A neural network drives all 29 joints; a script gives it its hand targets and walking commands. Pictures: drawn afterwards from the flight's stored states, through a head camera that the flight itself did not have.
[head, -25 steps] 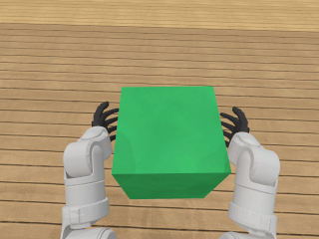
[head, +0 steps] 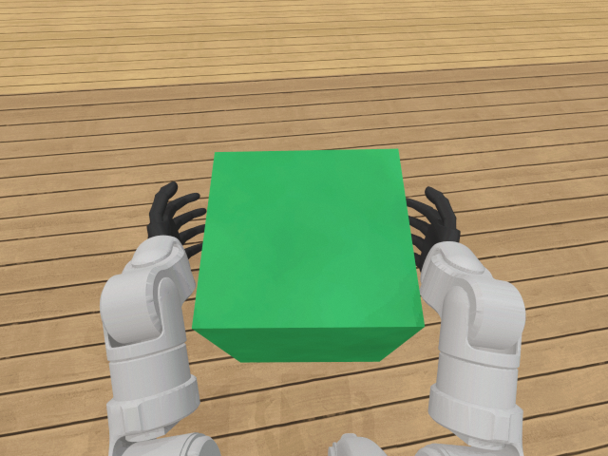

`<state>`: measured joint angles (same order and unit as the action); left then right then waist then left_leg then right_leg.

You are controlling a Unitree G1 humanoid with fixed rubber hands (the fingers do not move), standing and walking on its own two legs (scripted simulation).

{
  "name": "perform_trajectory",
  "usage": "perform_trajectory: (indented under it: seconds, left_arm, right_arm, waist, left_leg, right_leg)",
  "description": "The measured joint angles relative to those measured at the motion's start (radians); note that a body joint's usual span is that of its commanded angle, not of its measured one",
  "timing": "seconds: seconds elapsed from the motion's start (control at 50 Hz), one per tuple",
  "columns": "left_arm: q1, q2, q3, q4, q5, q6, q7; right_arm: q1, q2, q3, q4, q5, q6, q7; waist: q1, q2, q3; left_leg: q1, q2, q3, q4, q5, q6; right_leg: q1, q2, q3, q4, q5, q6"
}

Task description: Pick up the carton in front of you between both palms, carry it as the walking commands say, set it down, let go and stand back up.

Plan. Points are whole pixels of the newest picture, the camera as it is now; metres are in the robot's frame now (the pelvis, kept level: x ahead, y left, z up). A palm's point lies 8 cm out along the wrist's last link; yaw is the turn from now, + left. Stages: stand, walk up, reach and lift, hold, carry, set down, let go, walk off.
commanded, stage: carry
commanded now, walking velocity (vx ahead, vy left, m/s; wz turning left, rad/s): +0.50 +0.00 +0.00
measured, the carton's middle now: (308, 270) +0.36 -0.03 +0.06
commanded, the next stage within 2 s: none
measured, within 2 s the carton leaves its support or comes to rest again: neither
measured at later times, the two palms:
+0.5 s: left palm (188, 82) +0.65 +0.14 +0.18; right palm (379, 81) +0.65 -0.17 +0.17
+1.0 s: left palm out of the picture +0.94 +0.13 +0.20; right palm out of the picture +0.96 -0.17 +0.19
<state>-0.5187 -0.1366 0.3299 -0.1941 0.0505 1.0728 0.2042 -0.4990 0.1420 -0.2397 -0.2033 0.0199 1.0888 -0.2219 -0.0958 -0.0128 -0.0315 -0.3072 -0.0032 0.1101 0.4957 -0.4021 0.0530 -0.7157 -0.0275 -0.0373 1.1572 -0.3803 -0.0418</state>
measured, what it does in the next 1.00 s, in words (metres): climbs: right foot, then left foot 0.03 m higher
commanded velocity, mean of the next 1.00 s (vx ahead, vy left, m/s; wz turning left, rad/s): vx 0.50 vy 0.00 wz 0.00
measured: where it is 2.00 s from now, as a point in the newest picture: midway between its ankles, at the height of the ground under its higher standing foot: (280, 195)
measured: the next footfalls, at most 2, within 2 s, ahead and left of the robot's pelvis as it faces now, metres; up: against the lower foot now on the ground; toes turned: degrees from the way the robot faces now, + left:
right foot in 0.14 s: +0.26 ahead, -0.12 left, +0.03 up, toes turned -5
left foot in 0.54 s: +0.51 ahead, +0.09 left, +0.06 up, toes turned +6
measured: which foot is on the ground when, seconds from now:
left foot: down 0.00-0.16, up 0.18-0.52, down 0.54-0.94, up 0.96-1.00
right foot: up 0.00-0.12, down 0.14-0.56, up 0.58-0.90, down 0.92-1.00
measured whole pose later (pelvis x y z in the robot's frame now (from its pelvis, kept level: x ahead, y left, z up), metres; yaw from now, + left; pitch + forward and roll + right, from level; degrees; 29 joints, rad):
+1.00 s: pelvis +0.62 -0.04 +0.05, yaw +1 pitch +4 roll -1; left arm -0.56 -0.13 0.28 -0.07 0.03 1.11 0.20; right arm -0.51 0.11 -0.29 -0.14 -0.04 1.11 -0.22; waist 0.08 0.02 -0.08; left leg -0.34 0.05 0.02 1.06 -0.51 0.02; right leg -0.54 0.00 -0.15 0.71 -0.35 -0.06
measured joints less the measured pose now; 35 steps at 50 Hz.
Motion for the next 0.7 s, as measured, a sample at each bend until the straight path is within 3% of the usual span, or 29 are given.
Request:
perform_trajectory:
  seconds: [0.06, 0.12, 0.16, 0.2, 0.24, 0.3, 0.38, 0.46, 0.52, 0.56, 0.62, 0.66, 0.7]
  left_arm:
    - [-0.001, 0.007, -0.018, -0.013, 0.001, 0.001, 0.005]
    - [-0.013, 0.018, -0.023, 0.01, -0.001, 0.014, 0.005]
    - [-0.041, 0.018, -0.033, 0.062, -0.007, 0.015, 0.001]
    - [-0.046, 0.01, -0.047, 0.101, -0.016, 0.025, -0.001]
    - [-0.026, 0.0, -0.056, 0.106, -0.033, 0.041, -0.004]
    - [0.002, -0.006, -0.054, 0.087, -0.041, 0.033, 0.003]
    - [-0.003, -0.001, -0.055, 0.056, -0.064, 0.007, 0.003]
    - [-0.015, 0.002, -0.071, 0.029, -0.065, 0.002, 0.004]
    - [-0.016, 0.004, -0.073, 0.019, -0.05, 0.017, 0.004]
    - [-0.008, 0.019, -0.06, 0.017, -0.034, 0.026, 0.007]
    - [0.008, 0.036, -0.025, 0.05, -0.011, 0.027, 0.008]
    - [0.005, 0.022, 0.003, 0.061, -0.003, 0.028, 0.004]
    - [-0.002, 0.003, 0.015, 0.057, 0.003, 0.024, -0.001]
  right_arm:
    - [-0.02, 0.001, 0.008, -0.003, -0.003, 0.0, -0.015]
    - [-0.026, 0.002, 0.002, 0.003, -0.019, 0.019, -0.013]
    - [-0.022, -0.012, -0.011, 0.01, -0.028, 0.029, -0.008]
    - [-0.011, -0.025, -0.031, 0.038, -0.042, 0.03, -0.005]
    - [-0.005, -0.018, -0.062, 0.06, -0.058, 0.031, -0.003]
    - [-0.006, 0.015, -0.091, 0.058, -0.077, 0.022, 0.004]
    - [0.001, 0.022, -0.08, 0.013, -0.081, -0.006, 0.006]
    - [0.004, -0.002, -0.059, -0.02, -0.067, -0.014, 0.002]
    - [-0.009, -0.017, -0.048, -0.001, -0.057, -0.006, 0.002]
    - [-0.036, -0.015, -0.035, 0.047, -0.053, -0.008, 0.002]
    - [-0.038, 0.008, -0.013, 0.083, -0.039, 0.013, 0.007]
    - [-0.013, 0.017, -0.004, 0.069, -0.034, 0.022, 0.002]
    - [0.004, 0.016, -0.005, 0.049, -0.027, 0.018, -0.001]
  waist:
    - [0.019, 0.002, -0.019]
    - [0.061, 0.024, -0.044]
    - [0.104, 0.041, -0.048]
    - [0.155, 0.033, -0.043]
    - [0.186, 0.023, -0.031]
    - [0.197, 0.023, -0.013]
    - [0.187, 0.022, -0.002]
    - [0.162, 0.017, -0.017]
    - [0.125, -0.005, -0.036]
    - [0.082, -0.025, -0.04]
    - [0.01, -0.005, -0.031]
    - [-0.009, 0.0, -0.02]
    - [-0.01, -0.002, -0.01]
  left_leg:
    - [0.081, 0.008, -0.008, -0.048, -0.034, -0.021]
    - [0.15, 0.041, -0.018, -0.025, -0.112, -0.049]
    - [0.117, 0.083, -0.023, 0.161, -0.151, -0.05]
    - [-0.006, 0.056, -0.086, 0.495, -0.113, -0.041]
    - [-0.137, 0.021, -0.107, 0.755, -0.085, -0.019]
    - [-0.29, 0.01, -0.091, 0.843, -0.028, 0.003]
    - [-0.422, 0.034, -0.066, 0.725, 0.027, -0.001]
    - [-0.43, 0.057, -0.041, 0.437, 0.074, -0.011]
    - [-0.343, 0.033, 0.02, 0.222, 0.091, -0.001]
    - [-0.286, 0.005, 0.051, 0.194, 0.11, 0.015]
    - [-0.234, -0.007, 0.042, 0.207, 0.045, 0.028]
    - [-0.179, -0.009, 0.029, 0.155, 0.038, 0.019]
    - [-0.122, -0.008, 0.021, 0.098, 0.035, 0.016]
  right_leg:
    - [-0.003, -0.022, -0.018, -0.244, 0.043, 0.006]
    - [0.075, -0.006, -0.08, -0.453, 0.075, -0.006]
    - [0.126, 0.019, -0.113, -0.467, 0.09, -0.02]
    - [0.154, 0.03, -0.114, -0.436, 0.033, -0.021]
    - [0.205, 0.035, -0.104, -0.471, 0.009, -0.02]
    - [0.287, 0.037, -0.091, -0.554, 0.005, -0.014]
    - [0.388, 0.033, -0.078, -0.64, -0.017, -0.007]
    - [0.494, 0.024, -0.066, -0.708, -0.059, 0.017]
    - [0.566, -0.007, -0.057, -0.696, -0.128, 0.044]
    - [0.538, -0.049, -0.054, -0.522, -0.158, 0.046]
    - [0.342, 0.005, 0.031, -0.027, -0.115, 0.028]
    - [0.218, 0.027, 0.033, 0.147, -0.083, 0.011]
    - [0.12, 0.024, 0.023, 0.166, -0.045, -0.001]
